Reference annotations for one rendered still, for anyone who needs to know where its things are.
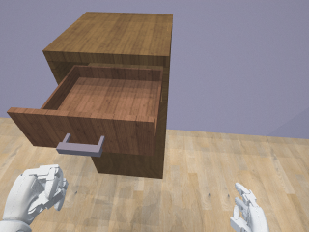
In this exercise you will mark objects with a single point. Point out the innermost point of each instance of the robot left forearm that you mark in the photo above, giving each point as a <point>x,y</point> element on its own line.
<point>12,225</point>

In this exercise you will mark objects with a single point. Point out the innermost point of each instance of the robot left hand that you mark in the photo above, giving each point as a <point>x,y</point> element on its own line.
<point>45,183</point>

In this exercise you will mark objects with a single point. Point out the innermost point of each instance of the drawer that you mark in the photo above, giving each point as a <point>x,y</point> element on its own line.
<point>121,104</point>

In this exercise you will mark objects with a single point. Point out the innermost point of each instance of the cabinet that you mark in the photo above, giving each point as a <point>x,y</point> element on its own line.
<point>120,40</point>

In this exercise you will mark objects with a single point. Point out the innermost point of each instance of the robot right hand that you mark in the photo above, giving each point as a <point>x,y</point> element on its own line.
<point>254,218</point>

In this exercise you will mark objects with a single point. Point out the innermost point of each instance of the handle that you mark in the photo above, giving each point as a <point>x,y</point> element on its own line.
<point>79,149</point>

